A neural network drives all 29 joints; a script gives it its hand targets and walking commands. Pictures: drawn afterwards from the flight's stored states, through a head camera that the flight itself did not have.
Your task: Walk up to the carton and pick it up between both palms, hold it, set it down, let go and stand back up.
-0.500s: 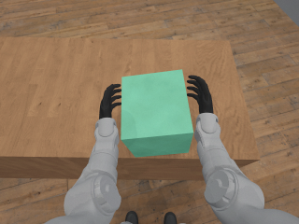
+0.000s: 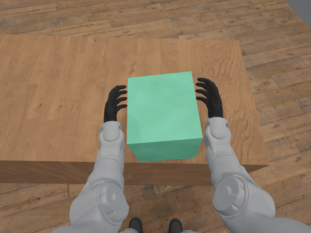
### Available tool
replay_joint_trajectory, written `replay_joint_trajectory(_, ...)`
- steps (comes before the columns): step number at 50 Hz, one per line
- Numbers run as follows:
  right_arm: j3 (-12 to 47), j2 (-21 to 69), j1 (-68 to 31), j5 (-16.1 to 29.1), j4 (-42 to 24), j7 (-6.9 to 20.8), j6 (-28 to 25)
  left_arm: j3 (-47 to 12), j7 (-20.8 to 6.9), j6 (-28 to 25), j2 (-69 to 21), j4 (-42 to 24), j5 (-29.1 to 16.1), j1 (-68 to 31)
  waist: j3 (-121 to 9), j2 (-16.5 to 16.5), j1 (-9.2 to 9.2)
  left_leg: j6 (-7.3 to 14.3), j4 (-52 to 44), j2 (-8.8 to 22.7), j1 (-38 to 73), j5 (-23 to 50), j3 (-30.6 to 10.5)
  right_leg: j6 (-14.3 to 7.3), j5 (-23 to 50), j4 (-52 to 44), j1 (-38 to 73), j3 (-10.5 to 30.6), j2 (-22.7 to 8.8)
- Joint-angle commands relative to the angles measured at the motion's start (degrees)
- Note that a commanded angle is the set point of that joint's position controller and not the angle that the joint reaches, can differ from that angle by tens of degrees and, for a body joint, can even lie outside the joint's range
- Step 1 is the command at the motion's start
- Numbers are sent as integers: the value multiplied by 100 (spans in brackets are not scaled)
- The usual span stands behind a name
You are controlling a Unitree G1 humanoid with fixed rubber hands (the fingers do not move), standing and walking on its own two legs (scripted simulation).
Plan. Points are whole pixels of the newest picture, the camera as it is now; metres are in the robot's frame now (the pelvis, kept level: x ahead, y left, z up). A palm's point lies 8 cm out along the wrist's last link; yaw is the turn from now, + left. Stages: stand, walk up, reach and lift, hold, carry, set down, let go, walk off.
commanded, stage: set down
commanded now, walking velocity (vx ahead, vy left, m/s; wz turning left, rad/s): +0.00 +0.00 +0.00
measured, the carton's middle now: (163, 120) +0.41 +0.00 -0.07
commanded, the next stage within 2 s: none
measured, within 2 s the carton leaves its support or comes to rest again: rests again in 0.46 s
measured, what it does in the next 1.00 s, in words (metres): stands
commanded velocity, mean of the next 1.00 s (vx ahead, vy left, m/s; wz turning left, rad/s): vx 0.00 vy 0.00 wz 0.00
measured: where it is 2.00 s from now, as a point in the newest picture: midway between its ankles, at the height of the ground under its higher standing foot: outside the picture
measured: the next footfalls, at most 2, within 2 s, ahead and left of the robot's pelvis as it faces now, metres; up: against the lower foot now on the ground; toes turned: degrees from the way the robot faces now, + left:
none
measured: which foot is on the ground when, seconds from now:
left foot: down 0.00-1.00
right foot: down 0.00-1.00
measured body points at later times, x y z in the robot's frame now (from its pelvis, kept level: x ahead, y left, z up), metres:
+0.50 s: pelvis +0.00 +0.00 +0.00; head +0.12 +0.02 +0.43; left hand +0.41 +0.14 -0.01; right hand +0.42 -0.13 +0.01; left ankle -0.01 +0.12 -0.74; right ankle -0.01 -0.10 -0.74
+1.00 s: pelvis -0.02 +0.01 -0.04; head +0.09 +0.00 +0.40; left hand +0.43 +0.18 -0.02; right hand +0.44 -0.14 -0.02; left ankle +0.00 +0.12 -0.74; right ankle -0.01 -0.10 -0.74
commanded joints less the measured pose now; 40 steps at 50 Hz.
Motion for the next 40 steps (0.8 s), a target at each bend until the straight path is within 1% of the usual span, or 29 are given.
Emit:
replay_joint_trajectory(1,1305,2844,-1676,-498,915,607,241,-1115,-299,-159,-2125,139,285,-2090,-2412,75,158,151,19,40,743,1383,158,111,1657,223,2019,23,-224)
replay_joint_trajectory(9,1257,2832,-1672,-502,919,639,269,-1070,-298,-138,-2116,130,323,-2045,-2413,84,171,177,118,32,696,1363,151,89,1556,294,1886,64,-231)
replay_joint_trajectory(19,1107,2629,-1640,-686,671,745,408,-941,-327,-83,-2015,105,400,-1985,-2438,96,215,139,118,28,948,1521,216,132,1697,338,2114,52,-214)
replay_joint_trajectory(22,1078,2419,-1620,-670,615,736,441,-869,-295,-86,-1825,109,378,-1938,-2446,91,240,125,158,25,994,1663,230,148,1789,362,2118,56,-199)
replay_joint_trajectory(25,1057,1848,-1587,-504,578,639,449,-726,-175,-106,-1289,144,286,-1838,-2483,89,300,118,209,19,958,1818,258,156,1865,398,2100,103,-175)
replay_joint_trajectory(27,1067,1112,-1555,-196,571,473,431,-577,-11,-144,-612,143,139,-1732,-2543,93,349,126,263,9,894,1943,268,161,1933,433,2100,162,-155)
replay_joint_trajectory(28,1097,583,-1575,110,589,337,418,-494,112,-171,-136,125,-9,-1707,-2621,102,361,131,310,0,824,2018,263,156,1993,467,2103,215,-139)
replay_joint_trajectory(29,1217,126,-1675,510,642,186,412,-496,249,-201,291,146,-229,-1735,-2719,137,382,132,374,-6,689,2064,250,139,2051,508,2082,286,-116)
replay_joint_trajectory(31,1807,-221,-1945,1298,861,-47,369,-879,472,-270,691,356,-835,-1927,-2968,261,441,97,574,2,389,2023,191,107,2072,629,1936,371,-59)
replay_joint_trajectory(32,2077,-294,-2088,1592,943,-120,327,-1023,531,-320,791,459,-1075,-2093,-3190,300,465,64,693,14,360,2051,172,111,2026,706,1796,370,-44)
replay_joint_trajectory(35,2613,-586,-2489,2245,1075,-212,216,-1342,622,-556,1100,760,-1620,-2590,-4055,366,539,-1,1107,-17,181,2039,152,148,1968,1067,1522,390,-33)
replay_joint_trajectory(37,2950,-843,-2751,2668,1106,-223,194,-1563,637,-688,1350,1080,-1965,-2824,-4399,340,593,-36,1349,-45,59,1913,166,169,1917,1341,1429,405,-15)
replay_joint_trajectory(38,3082,-1027,-2883,2866,1098,-241,174,-1681,631,-737,1501,1309,-2134,-2934,-4528,317,557,-73,1449,-47,59,1849,149,179,1883,1460,1341,393,-2)
replay_joint_trajectory(40,3319,-1361,-3113,3187,1250,-251,138,-1964,596,-804,1689,1741,-2500,-3104,-4572,263,551,-129,1689,-38,102,1799,121,159,1727,1662,988,343,52)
